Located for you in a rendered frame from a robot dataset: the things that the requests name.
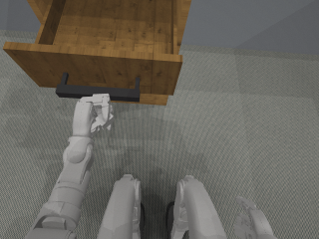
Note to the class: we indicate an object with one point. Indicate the drawer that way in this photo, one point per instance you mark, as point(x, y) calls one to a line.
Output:
point(104, 43)

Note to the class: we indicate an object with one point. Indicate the robot right shin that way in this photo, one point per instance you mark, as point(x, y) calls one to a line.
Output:
point(180, 221)

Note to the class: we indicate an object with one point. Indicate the robot left shin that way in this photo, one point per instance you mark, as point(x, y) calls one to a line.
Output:
point(136, 216)

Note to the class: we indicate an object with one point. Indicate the left robot forearm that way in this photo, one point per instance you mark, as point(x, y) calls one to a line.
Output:
point(63, 209)

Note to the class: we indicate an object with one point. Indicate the left robot hand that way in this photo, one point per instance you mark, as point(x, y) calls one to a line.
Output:
point(87, 109)

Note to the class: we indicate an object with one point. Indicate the left robot upper arm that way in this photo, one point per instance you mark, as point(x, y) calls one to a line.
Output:
point(49, 233)

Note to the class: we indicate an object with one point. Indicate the robot shin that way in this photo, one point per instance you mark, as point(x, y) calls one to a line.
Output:
point(136, 216)
point(180, 221)

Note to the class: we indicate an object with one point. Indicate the right robot hand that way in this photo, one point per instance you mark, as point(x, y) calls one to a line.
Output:
point(253, 226)

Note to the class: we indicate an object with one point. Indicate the handle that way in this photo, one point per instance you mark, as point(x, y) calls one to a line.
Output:
point(116, 94)

